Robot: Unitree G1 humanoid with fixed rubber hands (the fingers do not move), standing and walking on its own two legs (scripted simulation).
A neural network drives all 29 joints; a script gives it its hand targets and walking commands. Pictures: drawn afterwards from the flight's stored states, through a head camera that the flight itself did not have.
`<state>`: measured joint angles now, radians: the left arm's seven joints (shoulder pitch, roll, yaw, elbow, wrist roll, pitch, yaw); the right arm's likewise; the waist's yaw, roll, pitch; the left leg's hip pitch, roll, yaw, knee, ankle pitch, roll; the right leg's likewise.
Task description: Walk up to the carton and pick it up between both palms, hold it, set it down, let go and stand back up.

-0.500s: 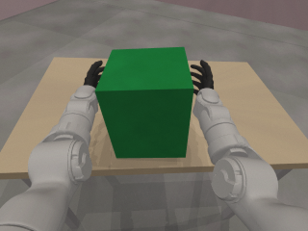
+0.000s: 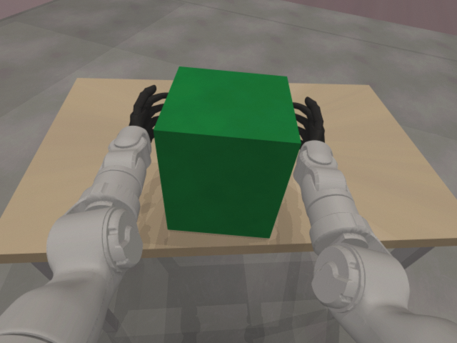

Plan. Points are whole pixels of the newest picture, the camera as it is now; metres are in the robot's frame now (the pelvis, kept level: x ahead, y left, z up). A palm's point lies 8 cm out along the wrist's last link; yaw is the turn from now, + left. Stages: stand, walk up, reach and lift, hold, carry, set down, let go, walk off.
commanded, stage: set down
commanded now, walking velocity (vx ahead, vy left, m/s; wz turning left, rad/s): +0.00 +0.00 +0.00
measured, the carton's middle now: (225, 155) +0.45 +0.01 +0.09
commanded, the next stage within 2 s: none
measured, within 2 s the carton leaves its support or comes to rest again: neither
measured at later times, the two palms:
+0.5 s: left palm (145, 131) +0.47 +0.16 +0.13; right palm (307, 146) +0.42 -0.13 +0.14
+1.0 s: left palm (123, 141) +0.44 +0.20 +0.13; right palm (305, 166) +0.39 -0.12 +0.12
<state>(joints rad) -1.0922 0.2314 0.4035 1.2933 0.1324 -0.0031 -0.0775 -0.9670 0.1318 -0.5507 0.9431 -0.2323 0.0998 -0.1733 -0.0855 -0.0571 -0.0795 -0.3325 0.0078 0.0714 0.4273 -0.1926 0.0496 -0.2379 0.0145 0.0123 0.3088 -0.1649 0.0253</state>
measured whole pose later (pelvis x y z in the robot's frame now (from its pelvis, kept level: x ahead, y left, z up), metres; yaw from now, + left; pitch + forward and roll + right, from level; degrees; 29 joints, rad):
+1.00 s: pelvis -0.01 +0.01 +0.00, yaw +0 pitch +5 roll -3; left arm -0.91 0.31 0.14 0.92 -0.01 0.27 -0.03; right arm -0.77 0.07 -0.16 0.80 0.07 0.07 -0.27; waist -0.09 -0.04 -0.03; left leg -0.34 0.01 0.07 0.47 -0.21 0.06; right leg -0.24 0.01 0.01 0.33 -0.17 0.03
